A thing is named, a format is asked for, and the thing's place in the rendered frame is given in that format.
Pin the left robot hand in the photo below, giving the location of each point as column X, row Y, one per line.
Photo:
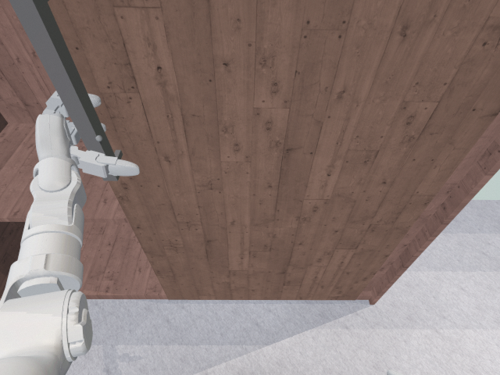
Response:
column 54, row 136

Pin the handle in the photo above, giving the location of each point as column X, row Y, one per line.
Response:
column 39, row 23

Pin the left robot upper arm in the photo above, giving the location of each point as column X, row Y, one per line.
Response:
column 43, row 334

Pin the robot left forearm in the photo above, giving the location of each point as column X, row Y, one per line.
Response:
column 49, row 258

